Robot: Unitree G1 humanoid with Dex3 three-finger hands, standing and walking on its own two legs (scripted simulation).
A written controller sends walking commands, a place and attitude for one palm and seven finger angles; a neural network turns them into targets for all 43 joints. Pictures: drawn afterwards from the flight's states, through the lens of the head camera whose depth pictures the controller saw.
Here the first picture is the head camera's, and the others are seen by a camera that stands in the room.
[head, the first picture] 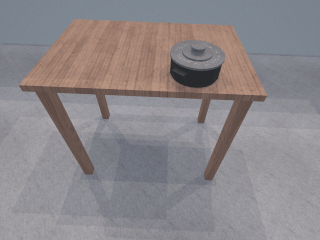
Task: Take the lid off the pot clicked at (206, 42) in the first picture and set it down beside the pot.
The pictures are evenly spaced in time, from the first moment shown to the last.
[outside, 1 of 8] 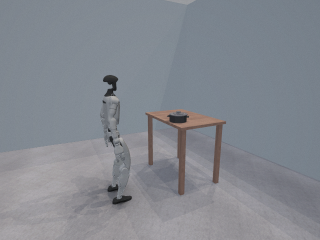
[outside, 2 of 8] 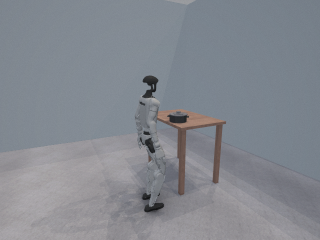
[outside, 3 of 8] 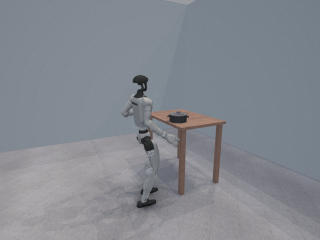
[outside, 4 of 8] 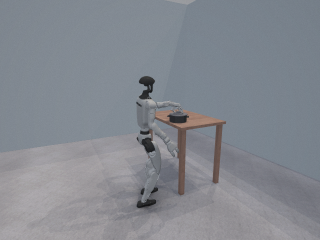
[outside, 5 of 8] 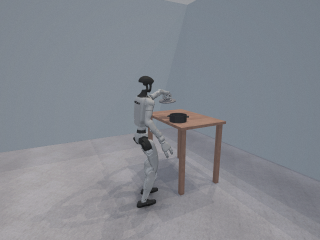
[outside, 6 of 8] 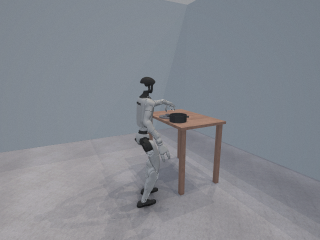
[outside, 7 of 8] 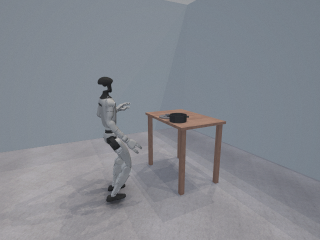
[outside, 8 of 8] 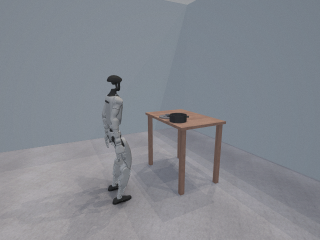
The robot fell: no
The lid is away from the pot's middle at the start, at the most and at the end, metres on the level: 0.00 0.24 0.23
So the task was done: yes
